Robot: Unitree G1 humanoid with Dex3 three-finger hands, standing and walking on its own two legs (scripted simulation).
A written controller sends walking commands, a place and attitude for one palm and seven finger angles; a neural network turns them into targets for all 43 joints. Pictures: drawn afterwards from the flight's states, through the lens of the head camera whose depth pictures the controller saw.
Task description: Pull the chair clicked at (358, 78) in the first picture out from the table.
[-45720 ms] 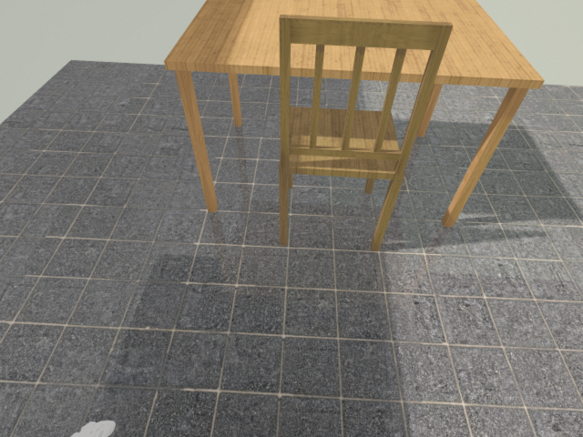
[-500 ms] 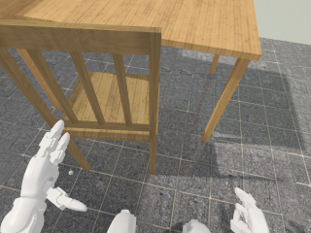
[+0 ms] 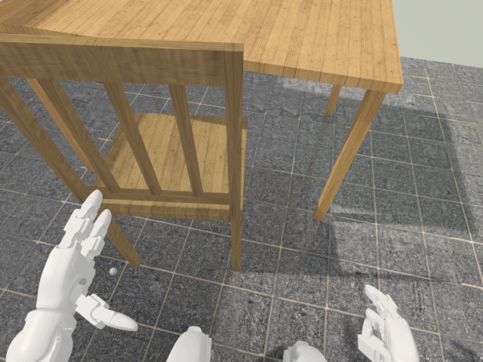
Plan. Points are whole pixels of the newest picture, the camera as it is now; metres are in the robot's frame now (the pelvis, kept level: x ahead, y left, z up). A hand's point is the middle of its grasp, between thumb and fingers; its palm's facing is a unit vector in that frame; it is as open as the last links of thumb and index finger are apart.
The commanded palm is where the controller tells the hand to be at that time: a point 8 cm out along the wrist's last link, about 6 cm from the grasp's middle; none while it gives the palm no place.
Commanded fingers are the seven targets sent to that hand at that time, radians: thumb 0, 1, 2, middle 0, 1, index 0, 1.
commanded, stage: aim the fingers beside a spindle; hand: left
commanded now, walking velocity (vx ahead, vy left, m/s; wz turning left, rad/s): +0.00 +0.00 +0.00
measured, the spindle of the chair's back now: (138, 148) +0.51 +0.24 +0.02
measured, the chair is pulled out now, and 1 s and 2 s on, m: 0.18 0.18 0.18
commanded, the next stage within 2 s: none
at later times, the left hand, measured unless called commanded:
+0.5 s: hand (142, 251) +0.28 +0.17 +0.03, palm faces -0.05 -1.00 -0.04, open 16.9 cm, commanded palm +0.26 +0.23 +0.04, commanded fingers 0.00 -0.50 0.30 -0.06 -0.08 -0.06 -0.08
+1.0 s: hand (170, 234) +0.32 +0.14 +0.01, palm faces -0.06 -1.00 -0.03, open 16.9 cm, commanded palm +0.30 +0.19 +0.01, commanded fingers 0.00 -0.50 0.30 -0.06 -0.08 -0.06 -0.08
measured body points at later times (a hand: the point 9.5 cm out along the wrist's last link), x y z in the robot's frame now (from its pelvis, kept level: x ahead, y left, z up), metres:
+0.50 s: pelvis +0.00 +0.01 -0.01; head +0.07 +0.01 +0.43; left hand +0.28 +0.23 +0.04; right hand +0.16 -0.24 -0.09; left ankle +0.04 +0.15 -0.65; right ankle +0.00 -0.14 -0.65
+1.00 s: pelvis +0.00 +0.00 -0.02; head +0.09 +0.01 +0.42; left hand +0.32 +0.20 +0.02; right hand +0.16 -0.24 -0.12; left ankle +0.04 +0.15 -0.65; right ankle +0.00 -0.14 -0.65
